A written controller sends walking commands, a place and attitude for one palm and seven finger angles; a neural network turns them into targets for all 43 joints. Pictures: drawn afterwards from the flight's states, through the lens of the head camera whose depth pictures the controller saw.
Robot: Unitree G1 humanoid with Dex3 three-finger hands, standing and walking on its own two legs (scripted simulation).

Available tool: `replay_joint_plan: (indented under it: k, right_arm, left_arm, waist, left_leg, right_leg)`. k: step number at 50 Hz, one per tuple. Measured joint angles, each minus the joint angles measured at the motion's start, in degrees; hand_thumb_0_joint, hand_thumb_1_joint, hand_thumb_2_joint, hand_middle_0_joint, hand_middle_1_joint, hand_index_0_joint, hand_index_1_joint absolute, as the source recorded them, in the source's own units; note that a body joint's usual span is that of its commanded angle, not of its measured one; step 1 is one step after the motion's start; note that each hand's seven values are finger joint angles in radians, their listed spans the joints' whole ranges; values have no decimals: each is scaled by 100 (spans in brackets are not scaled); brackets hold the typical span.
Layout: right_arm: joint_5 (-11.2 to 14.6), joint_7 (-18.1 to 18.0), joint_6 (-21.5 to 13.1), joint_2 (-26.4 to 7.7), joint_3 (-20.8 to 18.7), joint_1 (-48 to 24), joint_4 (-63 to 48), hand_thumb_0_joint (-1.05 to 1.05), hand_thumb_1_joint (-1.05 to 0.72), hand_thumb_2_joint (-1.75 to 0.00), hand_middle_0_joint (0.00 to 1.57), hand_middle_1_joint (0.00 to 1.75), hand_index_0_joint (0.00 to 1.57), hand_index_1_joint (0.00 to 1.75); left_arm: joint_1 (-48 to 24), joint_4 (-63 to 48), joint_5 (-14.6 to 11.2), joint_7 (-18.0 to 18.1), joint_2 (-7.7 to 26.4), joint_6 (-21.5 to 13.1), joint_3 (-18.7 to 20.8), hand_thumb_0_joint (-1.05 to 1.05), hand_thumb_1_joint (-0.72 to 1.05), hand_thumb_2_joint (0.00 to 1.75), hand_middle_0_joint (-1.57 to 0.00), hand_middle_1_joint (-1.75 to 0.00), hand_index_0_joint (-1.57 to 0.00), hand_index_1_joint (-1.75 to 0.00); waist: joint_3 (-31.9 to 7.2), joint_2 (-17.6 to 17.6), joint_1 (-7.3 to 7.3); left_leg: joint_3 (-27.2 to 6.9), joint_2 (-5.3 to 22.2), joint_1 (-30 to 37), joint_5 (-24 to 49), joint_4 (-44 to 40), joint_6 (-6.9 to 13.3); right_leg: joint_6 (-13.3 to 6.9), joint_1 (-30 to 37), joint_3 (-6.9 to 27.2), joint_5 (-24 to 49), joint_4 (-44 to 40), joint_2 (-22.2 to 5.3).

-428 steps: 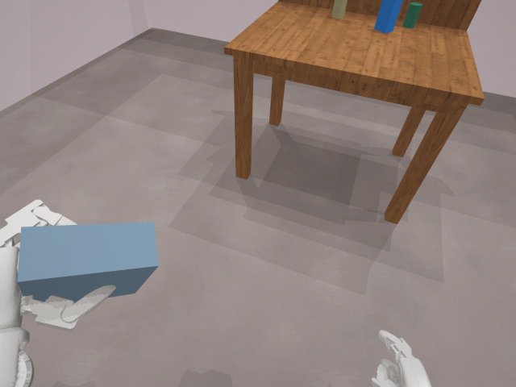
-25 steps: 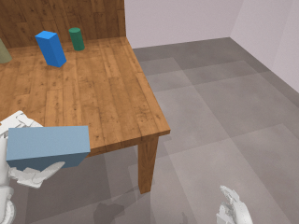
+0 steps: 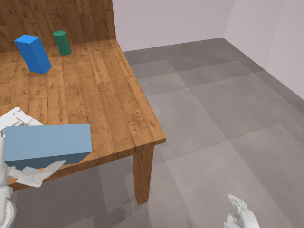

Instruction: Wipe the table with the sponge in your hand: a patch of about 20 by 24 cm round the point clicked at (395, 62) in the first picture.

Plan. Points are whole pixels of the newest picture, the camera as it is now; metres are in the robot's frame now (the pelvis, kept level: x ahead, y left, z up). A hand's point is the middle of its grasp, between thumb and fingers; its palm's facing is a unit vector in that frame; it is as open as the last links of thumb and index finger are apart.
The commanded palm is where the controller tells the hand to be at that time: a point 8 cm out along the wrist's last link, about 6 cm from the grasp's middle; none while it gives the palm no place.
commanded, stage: shuffle to correct the standing spot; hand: left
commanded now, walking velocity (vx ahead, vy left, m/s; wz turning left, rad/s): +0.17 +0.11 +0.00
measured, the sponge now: (62, 147) +0.24 +0.20 +0.15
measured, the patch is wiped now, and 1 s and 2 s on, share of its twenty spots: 0.00 0.00 0.00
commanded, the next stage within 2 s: come to a stop and stand still in 0.08 s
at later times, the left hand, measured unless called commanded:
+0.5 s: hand (42, 114) +0.29 +0.25 +0.19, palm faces +0.37 -0.85 -0.36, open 9.3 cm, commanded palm +0.24 +0.30 +0.19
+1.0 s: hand (44, 102) +0.33 +0.27 +0.17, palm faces +0.30 -0.88 -0.38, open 9.3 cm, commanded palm +0.28 +0.31 +0.19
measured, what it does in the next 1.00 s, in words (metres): walks ahead: right foot, then left foot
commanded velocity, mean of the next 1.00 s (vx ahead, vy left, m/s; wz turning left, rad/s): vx -0.05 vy -0.02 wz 0.00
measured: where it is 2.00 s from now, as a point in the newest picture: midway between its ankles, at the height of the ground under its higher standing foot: outside the picture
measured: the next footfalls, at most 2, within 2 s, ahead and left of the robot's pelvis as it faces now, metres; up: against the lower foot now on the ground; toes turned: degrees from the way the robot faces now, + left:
right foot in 0.24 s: +0.13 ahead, -0.06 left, +0.00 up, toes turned -7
left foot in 0.48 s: +0.17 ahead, +0.17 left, +0.00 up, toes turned -2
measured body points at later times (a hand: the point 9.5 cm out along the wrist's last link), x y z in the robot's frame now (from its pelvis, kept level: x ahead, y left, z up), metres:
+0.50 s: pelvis +0.07 +0.03 +0.00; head +0.09 +0.03 +0.45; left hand +0.26 +0.29 +0.21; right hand +0.23 -0.21 -0.09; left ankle +0.13 +0.17 -0.73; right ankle +0.09 -0.06 -0.73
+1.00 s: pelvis +0.10 +0.05 +0.02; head +0.12 +0.06 +0.47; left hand +0.31 +0.32 +0.20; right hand +0.26 -0.20 -0.06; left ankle +0.13 +0.17 -0.73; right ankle +0.09 -0.06 -0.73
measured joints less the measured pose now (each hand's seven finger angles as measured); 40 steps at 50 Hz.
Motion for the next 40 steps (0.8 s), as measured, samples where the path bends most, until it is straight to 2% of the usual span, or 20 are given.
replay_joint_plan:
  k: [2,4,6,8,9,11,12,13,14,16,18,20,24,27,32,40]
  right_arm:
    - [9,17,48,-11,-9,-19,-10,1,-90,-90,21,30,21,30]
    - [18,8,50,16,-28,-63,-60,1,-91,-90,21,30,20,30]
    - [-40,34,7,92,-60,-59,-119,1,-91,-90,20,29,20,30]
    - [-60,78,-34,156,-61,21,-168,1,-91,-90,20,29,20,30]
    - [-54,92,-52,180,-48,75,-183,1,-91,-90,20,29,20,30]
    - [-44,97,-65,199,-4,178,-210,1,-91,-90,20,29,20,30]
    - [-37,92,-62,203,19,221,-224,1,-91,-90,20,29,20,30]
    - [-25,88,-50,204,34,235,-206,1,-91,-90,20,30,20,30]
    - [-17,99,-27,176,35,178,-130,1,-90,-90,20,30,20,30]
    - [-1,154,39,123,30,28,26,1,-91,-90,21,30,20,30]
    - [17,196,96,117,50,-88,93,1,-91,-90,21,29,20,30]
    - [-7,165,119,140,106,-171,98,1,-91,-90,21,29,20,30]
    - [-45,1,-25,87,135,-196,34,1,-91,-90,21,30,20,30]
    - [15,-112,-58,159,91,-264,79,1,-91,-90,20,29,20,30]
    - [41,-117,-176,277,179,-239,-73,1,-91,-90,20,29,20,30]
    - [26,-76,-185,313,220,-314,-115,1,-90,-90,21,30,21,30]
  left_arm:
    - [130,-140,-27,0,72,-39,84,-1,-43,102,-83,-136,-83,-136]
    - [245,-269,-55,13,157,-44,208,-1,-43,102,-83,-136,-83,-136]
    - [352,-317,-40,28,226,-27,289,-1,-43,102,-83,-136,-83,-136]
    - [440,-347,-28,30,263,27,295,-1,-43,102,-83,-136,-83,-136]
    - [465,-367,-20,29,275,50,280,-1,-43,102,-83,-136,-83,-136]
    - [475,-400,-16,18,314,66,250,-1,-43,102,-83,-136,-83,-136]
    - [450,-422,-20,7,373,63,254,-1,-43,102,-83,-136,-83,-136]
    - [380,-427,-19,-8,442,46,260,-1,-43,102,-83,-136,-83,-136]
    - [267,-397,-39,-38,439,14,252,-1,-43,102,-83,-136,-83,-136]
    - [143,-352,-103,-65,345,-69,278,-1,-43,102,-83,-136,-83,-136]
    - [171,-383,-111,-41,227,-121,347,-1,-43,102,-83,-136,-83,-136]
    - [203,-436,-79,19,125,-144,371,-1,-43,102,-83,-136,-83,-136]
    - [151,-543,-61,96,-12,-36,155,0,-43,102,-83,-136,-83,-136]
    - [69,-416,-51,72,-4,51,55,0,-43,102,-83,-136,-83,-136]
    - [69,-129,-26,78,67,241,109,0,-43,102,-83,-136,-83,-136]
    - [152,-274,-88,84,25,447,-26,0,-43,102,-83,-136,-83,-136]
  waist:
    - [9,-96,-24]
    - [61,-198,-55]
    - [131,-237,-89]
    - [139,-179,-128]
    - [135,-139,-144]
    - [155,-23,-180]
    - [195,17,-210]
    - [244,34,-245]
    - [323,109,-228]
    - [444,190,-109]
    - [508,137,46]
    - [533,18,146]
    - [500,8,135]
    - [444,-60,179]
    - [250,-45,168]
    - [210,-37,127]
  left_leg:
    - [75,-76,204,-161,-262,43]
    - [183,-182,364,-281,-486,175]
    - [276,-250,522,-221,-593,206]
    - [298,-251,682,-223,-719,208]
    - [291,-239,750,-241,-765,202]
    - [237,-183,807,-352,-667,171]
    - [193,-158,743,-451,-389,142]
    - [158,-135,522,-507,177,85]
    - [67,-95,185,-374,985,-6]
    - [-188,-139,-475,-370,2399,-108]
    - [-322,-92,-894,-451,2756,-147]
    - [-388,69,-987,-278,1992,-129]
    - [-417,268,-490,807,-336,-148]
    - [-311,195,-323,907,-521,-326]
    - [-218,197,-191,1062,-985,-283]
    - [-152,256,-114,1143,-1284,-264]
  right_leg:
    - [52,-34,98,-118,141,-52]
    - [74,-274,133,-154,675,-143]
    - [59,-599,0,-459,1527,-220]
    - [23,-865,-244,-559,1928,-246]
    - [10,-938,-392,-482,1851,-256]
    - [-41,-863,-710,-20,1120,-236]
    - [-98,-694,-831,402,573,-214]
    - [-284,-522,-900,412,338,-212]
    - [-375,-476,-969,279,388,-184]
    - [-393,-413,-964,140,466,-119]
    - [-319,-331,-822,194,357,-88]
    - [-279,-260,-679,276,219,-111]
    - [-154,-118,-646,198,219,-200]
    - [-61,8,-541,172,149,-293]
    - [24,167,-453,434,-444,-274]
    - [62,325,-386,673,-983,-202]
